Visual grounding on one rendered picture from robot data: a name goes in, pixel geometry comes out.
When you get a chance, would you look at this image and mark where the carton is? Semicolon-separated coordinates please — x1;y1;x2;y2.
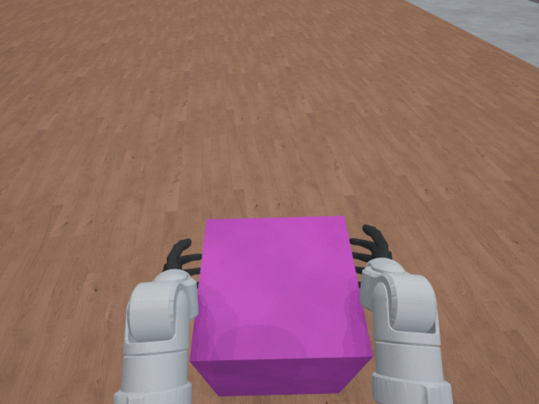
189;215;373;396

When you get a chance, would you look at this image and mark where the robot right forearm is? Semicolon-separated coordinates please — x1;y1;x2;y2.
359;258;453;404

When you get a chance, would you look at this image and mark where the left robot hand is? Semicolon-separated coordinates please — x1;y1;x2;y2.
163;238;202;289

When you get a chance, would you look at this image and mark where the right robot hand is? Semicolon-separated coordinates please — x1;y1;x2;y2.
350;225;392;288

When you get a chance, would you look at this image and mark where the robot left forearm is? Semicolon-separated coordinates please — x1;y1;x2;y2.
113;269;199;404

